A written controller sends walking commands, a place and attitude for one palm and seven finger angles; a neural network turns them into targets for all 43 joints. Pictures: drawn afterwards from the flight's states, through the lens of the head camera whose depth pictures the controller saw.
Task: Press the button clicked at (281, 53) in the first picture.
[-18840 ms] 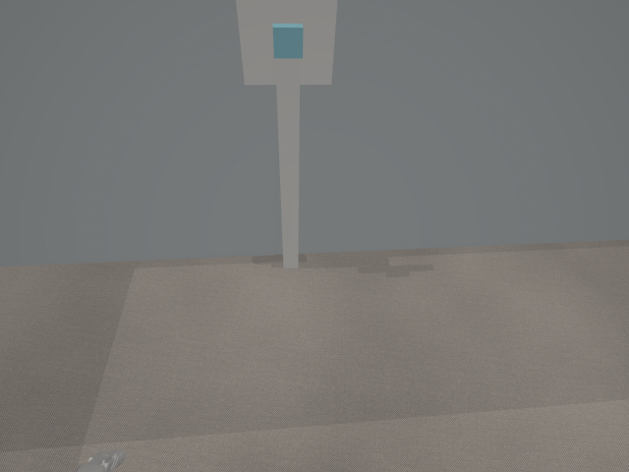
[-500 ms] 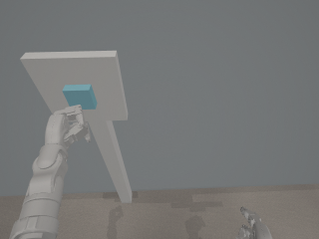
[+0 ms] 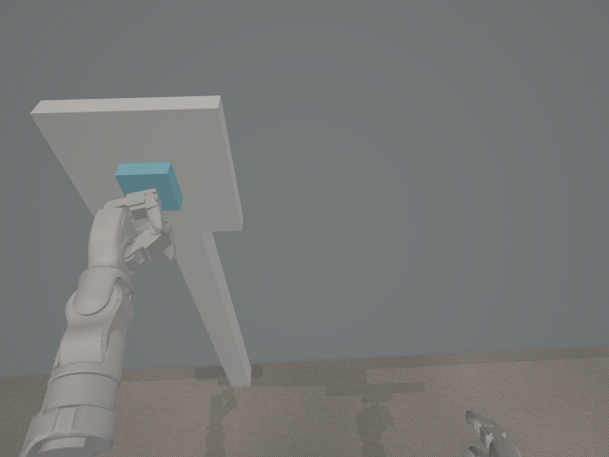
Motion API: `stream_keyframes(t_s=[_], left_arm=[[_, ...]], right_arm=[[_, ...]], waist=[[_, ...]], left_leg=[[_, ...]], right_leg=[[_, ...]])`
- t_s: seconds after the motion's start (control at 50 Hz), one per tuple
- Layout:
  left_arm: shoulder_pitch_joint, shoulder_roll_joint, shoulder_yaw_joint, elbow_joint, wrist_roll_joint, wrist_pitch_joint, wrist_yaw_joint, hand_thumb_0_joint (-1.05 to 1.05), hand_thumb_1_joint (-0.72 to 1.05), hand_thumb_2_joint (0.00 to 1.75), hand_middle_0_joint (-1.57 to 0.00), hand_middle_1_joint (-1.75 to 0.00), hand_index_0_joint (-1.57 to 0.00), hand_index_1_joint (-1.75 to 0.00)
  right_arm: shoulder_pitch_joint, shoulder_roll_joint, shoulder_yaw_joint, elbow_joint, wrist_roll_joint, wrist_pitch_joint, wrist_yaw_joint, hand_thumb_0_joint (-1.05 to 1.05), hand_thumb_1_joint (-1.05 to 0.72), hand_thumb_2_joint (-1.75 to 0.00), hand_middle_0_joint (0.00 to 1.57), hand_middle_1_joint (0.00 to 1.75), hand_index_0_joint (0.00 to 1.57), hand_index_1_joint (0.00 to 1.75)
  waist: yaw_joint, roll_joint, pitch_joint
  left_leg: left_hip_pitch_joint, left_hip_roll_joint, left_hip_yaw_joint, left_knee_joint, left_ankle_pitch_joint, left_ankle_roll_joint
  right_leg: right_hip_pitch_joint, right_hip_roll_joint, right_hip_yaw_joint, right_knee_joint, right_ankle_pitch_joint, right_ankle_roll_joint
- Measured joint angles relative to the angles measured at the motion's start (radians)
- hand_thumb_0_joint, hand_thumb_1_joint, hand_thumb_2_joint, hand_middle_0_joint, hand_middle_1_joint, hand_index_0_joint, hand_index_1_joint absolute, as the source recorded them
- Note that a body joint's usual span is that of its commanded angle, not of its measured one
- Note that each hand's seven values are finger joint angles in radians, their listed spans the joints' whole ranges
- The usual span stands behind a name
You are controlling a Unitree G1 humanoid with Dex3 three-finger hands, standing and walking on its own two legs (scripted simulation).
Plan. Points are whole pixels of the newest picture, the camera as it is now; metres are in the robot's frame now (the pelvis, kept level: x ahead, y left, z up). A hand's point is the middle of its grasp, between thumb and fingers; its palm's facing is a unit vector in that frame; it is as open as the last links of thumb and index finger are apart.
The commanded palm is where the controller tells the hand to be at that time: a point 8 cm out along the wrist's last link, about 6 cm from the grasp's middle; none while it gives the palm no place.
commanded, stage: press the button with the knuckle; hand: left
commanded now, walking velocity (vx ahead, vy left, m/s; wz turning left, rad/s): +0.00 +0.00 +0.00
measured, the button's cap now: (151, 185) +0.43 +0.23 +0.14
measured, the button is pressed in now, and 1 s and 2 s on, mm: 0 14 0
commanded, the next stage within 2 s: hold the button down briefly in 0.66 s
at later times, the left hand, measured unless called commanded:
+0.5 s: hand (172, 229) +0.38 +0.19 +0.11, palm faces +0.10 -0.99 -0.03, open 3.2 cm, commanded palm +0.37 +0.24 +0.12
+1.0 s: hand (169, 224) +0.39 +0.20 +0.11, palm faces +0.08 -1.00 -0.01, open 3.0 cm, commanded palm +0.40 +0.26 +0.12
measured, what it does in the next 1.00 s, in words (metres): stands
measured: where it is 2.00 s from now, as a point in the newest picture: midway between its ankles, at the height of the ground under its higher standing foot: outside the picture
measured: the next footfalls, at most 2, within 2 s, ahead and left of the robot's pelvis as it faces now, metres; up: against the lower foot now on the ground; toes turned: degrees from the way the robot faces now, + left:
none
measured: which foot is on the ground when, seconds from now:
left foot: down 0.00-1.00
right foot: down 0.00-1.00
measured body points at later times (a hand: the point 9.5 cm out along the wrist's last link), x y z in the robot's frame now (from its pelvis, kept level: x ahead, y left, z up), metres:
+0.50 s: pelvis -0.01 +0.00 +0.00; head +0.01 +0.00 +0.45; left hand +0.37 +0.25 +0.12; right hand +0.11 -0.25 -0.11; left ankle +0.04 +0.11 -0.72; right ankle -0.05 -0.10 -0.72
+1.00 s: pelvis -0.04 +0.00 -0.01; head -0.01 +0.01 +0.44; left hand +0.38 +0.26 +0.11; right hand +0.05 -0.26 -0.12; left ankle +0.04 +0.11 -0.72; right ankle -0.05 -0.10 -0.72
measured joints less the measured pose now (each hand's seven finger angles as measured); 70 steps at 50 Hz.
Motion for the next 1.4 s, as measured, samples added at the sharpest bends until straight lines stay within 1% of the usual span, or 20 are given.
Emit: stream_keyframes(t_s=[0.1, 0.16, 0.24, 0.3, 0.48, 0.56, 0.62, 0.72, 0.82, 0.94, 1.04, 1.14, 1.28, 1.4], left_arm=[[-0.027, -0.006, -0.014, 0.041, -0.002, 0.031, -0.009, 0.01, 0.9, 0.9, -1.3, -1.5, -1.3, -1.5], [-0.028, -0.014, -0.012, 0.047, 0.005, 0.03, 0.003, 0.01, 0.9, 0.9, -1.3, -1.5, -1.3, -1.5], [-0.036, -0.02, -0.014, 0.05, 0.021, 0.004, 0.022, 0.02, 0.9, 0.91, -1.3, -1.5, -1.3, -1.5], [-0.046, -0.015, -0.01, 0.066, 0.027, -0.013, 0.019, 0.03, 0.88, 0.91, -1.3, -1.5, -1.3, -1.5], [-0.136, 0.008, -0.016, 0.17, 0.027, -0.025, 0.011, 0.04, 0.84, 0.91, -1.3, -1.5, -1.3, -1.5], [-0.186, 0.009, -0.018, 0.234, 0.027, -0.043, 0.011, 0.05, 0.84, 0.93, -1.3, -1.5, -1.3, -1.5], [-0.23, 0.02, -0.012, 0.292, 0.03, -0.061, 0.003, 0.03, 0.83, 0.94, -1.3, -1.5, -1.3, -1.5], [-0.291, 0.046, -0.008, 0.384, 0.039, -0.103, -0.03, 0.01, 0.78, 0.96, -1.3, -1.5, -1.32, -1.5], [-0.353, 0.071, -0.008, 0.476, 0.033, -0.133, -0.055, 0.01, 0.75, 0.97, -1.3, -1.5, -1.37, -1.5], [-0.397, 0.079, -0.005, 0.543, 0.029, -0.152, -0.054, 0.01, 0.73, 0.98, -1.3, -1.5, -1.39, -1.5], [-0.421, 0.097, 0.001, 0.582, 0.03, -0.165, -0.059, 0.0, 0.72, 0.98, -1.3, -1.5, -1.41, -1.5], [-0.441, 0.11, -0.002, 0.6, 0.034, -0.168, -0.063, 0.0, 0.7, 0.98, -1.3, -1.5, -1.42, -1.5], [-0.441, 0.093, 0.006, 0.589, 0.035, -0.158, -0.044, -0.01, 0.71, 0.97, -1.3, -1.5, -1.41, -1.5], [-0.406, 0.073, 0.008, 0.54, 0.042, -0.15, -0.02, -0.01, 0.72, 0.95, -1.3, -1.5, -1.37, -1.5]], right_arm=[[0.006, -0.008, -0.003, -0.005, 0.003, 0.011, 0.002, 0.01, -0.9, -0.9, 0.2, 0.3, 0.2, 0.3], [0.008, -0.007, -0.004, -0.007, 0.001, 0.017, 0.003, 0.01, -0.9, -0.9, 0.2, 0.3, 0.2, 0.3], [0.012, -0.004, -0.005, -0.005, -0.004, 0.017, 0.007, 0.01, -0.9, -0.9, 0.2, 0.3, 0.2, 0.3], [0.012, -0.002, -0.004, 0.002, -0.007, 0.022, 0.008, 0.01, -0.9, -0.9, 0.2, 0.3, 0.2, 0.3], [0.018, -0.005, -0.002, 0.021, -0.003, 0.028, -0.001, 0.01, -0.9, -0.9, 0.2, 0.3, 0.2, 0.3], [0.022, -0.007, 0.001, 0.033, -0.003, 0.026, -0.002, 0.01, -0.9, -0.9, 0.2, 0.3, 0.2, 0.3], [0.022, -0.005, 0.006, 0.042, -0.003, 0.027, -0.004, 0.01, -0.9, -0.9, 0.2, 0.3, 0.2, 0.3], [0.031, -0.008, 0.011, 0.051, -0.001, 0.026, -0.007, 0.01, -0.9, -0.9, 0.2, 0.3, 0.2, 0.3], [0.041, -0.013, 0.016, 0.059, 0.004, 0.021, -0.013, 0.01, -0.9, -0.9, 0.2, 0.3, 0.2, 0.3], [0.057, -0.02, 0.015, 0.065, 0.007, 0.01, -0.013, 0.01, -0.9, -0.9, 0.2, 0.3, 0.2, 0.3], [0.064, -0.019, 0.022, 0.064, 0.01, 0.005, -0.014, 0.01, -0.9, -0.9, 0.2, 0.3, 0.2, 0.3], [0.074, -0.02, 0.023, 0.058, 0.01, -0.003, -0.014, 0.01, -0.9, -0.9, 0.2, 0.3, 0.2, 0.3], [0.083, -0.018, 0.016, 0.054, 0.004, -0.012, -0.007, 0.01, -0.9, -0.9, 0.2, 0.3, 0.2, 0.3], [0.085, -0.011, 0.012, 0.042, 0.0, -0.02, 0.002, 0.01, -0.9, -0.9, 0.2, 0.3, 0.2, 0.3]], waist=[[-0.001, 0.007, -0.008], [-0.003, 0.003, -0.007], [-0.004, -0.002, -0.001], [-0.006, -0.005, 0.001], [-0.01, 0.002, 0.013], [-0.01, 0.003, 0.016], [-0.014, -0.002, 0.02], [-0.017, -0.006, 0.024], [-0.025, -0.007, 0.027], [-0.032, -0.003, 0.023], [-0.041, -0.008, 0.018], [-0.046, -0.01, 0.018], [-0.043, -0.008, 0.012], [-0.038, -0.007, 0.006]], left_leg=[[-0.007, -0.004, 0.0, 0.002, -0.001, 0.003], [-0.008, -0.004, 0.003, 0.001, -0.001, 0.004], [-0.014, -0.003, 0.003, 0.009, -0.003, 0.004], [-0.017, -0.002, 0.002, 0.013, -0.004, 0.004], [-0.035, -0.002, -0.012, 0.023, 0.005, 0.004], [-0.049, -0.004, -0.017, 0.026, 0.012, 0.004], [-0.062, -0.002, -0.021, 0.03, 0.017, 0.003], [-0.088, 0.001, -0.03, 0.044, 0.023, 0.001], [-0.114, 0.004, -0.038, 0.059, 0.028, 0.001], [-0.14, 0.004, -0.04, 0.074, 0.032, 0.003], [-0.161, 0.006, -0.04, 0.089, 0.029, 0.007], [-0.182, 0.004, -0.045, 0.104, 0.03, 0.008], [-0.196, -0.003, -0.048, 0.116, 0.029, 0.012], [-0.192, -0.007, -0.044, 0.118, 0.026, 0.013]], right_leg=[[-0.006, -0.004, -0.001, 0.001, -0.002, 0.003], [-0.01, -0.005, 0.003, 0.004, -0.002, 0.004], [-0.015, -0.004, 0.002, 0.011, -0.004, 0.004], [-0.018, -0.003, 0.002, 0.014, -0.004, 0.004], [-0.029, -0.001, -0.012, 0.019, 0.003, 0.002], [-0.043, -0.002, -0.018, 0.027, 0.005, 0.003], [-0.055, 0.0, -0.022, 0.033, 0.007, 0.001], [-0.079, 0.004, -0.03, 0.046, 0.011, -0.001], [-0.102, 0.008, -0.037, 0.061, 0.014, -0.003], [-0.13, 0.008, -0.04, 0.08, 0.016, -0.002], [-0.154, 0.011, -0.037, 0.097, 0.017, -0.001], [-0.175, 0.013, -0.036, 0.112, 0.018, 0.0], [-0.192, 0.012, -0.03, 0.126, 0.018, 0.004], [-0.191, 0.01, -0.021, 0.13, 0.015, 0.007]])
